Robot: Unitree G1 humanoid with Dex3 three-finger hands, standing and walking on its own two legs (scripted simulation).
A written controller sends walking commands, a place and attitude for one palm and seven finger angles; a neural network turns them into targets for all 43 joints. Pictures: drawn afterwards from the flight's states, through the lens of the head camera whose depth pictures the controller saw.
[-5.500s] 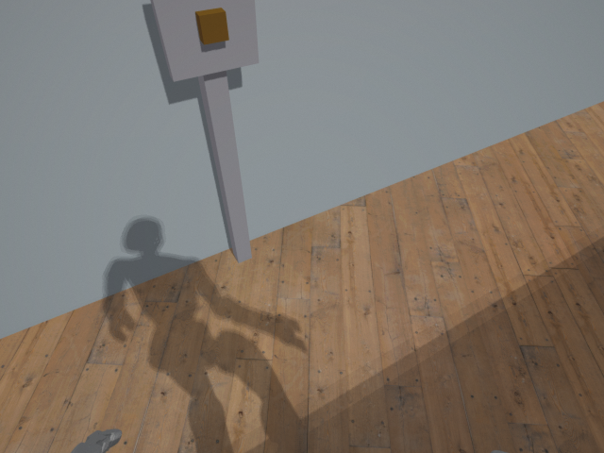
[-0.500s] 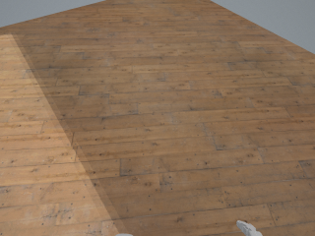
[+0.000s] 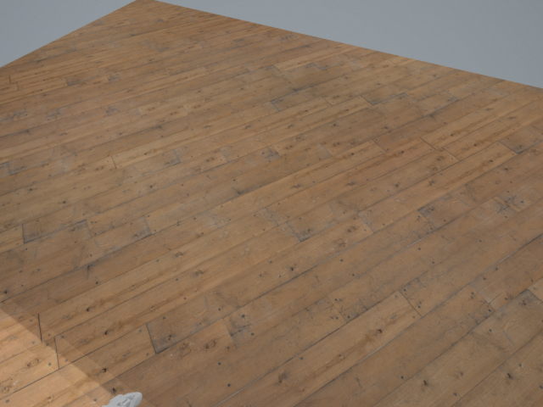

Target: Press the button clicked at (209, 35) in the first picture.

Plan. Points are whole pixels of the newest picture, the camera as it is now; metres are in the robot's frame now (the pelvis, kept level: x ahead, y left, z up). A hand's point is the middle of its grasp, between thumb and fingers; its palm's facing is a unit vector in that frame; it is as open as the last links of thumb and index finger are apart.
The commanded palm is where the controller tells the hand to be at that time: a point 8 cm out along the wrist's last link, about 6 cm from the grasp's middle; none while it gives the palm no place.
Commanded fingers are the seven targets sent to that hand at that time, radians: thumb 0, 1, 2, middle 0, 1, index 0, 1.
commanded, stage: walk to a spot facing it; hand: left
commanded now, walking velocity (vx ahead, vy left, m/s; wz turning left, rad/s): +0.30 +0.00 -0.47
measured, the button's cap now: out of the picture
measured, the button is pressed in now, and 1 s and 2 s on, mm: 0 0 0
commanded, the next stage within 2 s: turn to face it in 0.30 s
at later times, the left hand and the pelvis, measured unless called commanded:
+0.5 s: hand out of the picture +0.14 +0.21 -0.19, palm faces -0.08 -0.98 -0.16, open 7.4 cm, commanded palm none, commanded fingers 0.00 0.90 0.90 -0.20 -0.30 -0.20 -0.30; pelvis +0.15 +0.03 +0.00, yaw -9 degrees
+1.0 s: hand (184, 301) +0.32 +0.19 -0.14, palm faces +0.07 -0.97 -0.24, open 7.4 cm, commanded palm none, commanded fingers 0.00 0.90 0.90 -0.20 -0.30 -0.20 -0.30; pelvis +0.20 +0.00 +0.01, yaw +4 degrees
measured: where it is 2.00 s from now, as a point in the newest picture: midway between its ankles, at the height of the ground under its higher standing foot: outside the picture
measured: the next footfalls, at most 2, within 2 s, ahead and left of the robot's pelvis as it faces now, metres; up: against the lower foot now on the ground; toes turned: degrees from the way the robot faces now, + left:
left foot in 0.44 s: +0.29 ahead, +0.10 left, +0.00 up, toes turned -1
right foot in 1.00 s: +0.24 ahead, -0.11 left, +0.00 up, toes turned +3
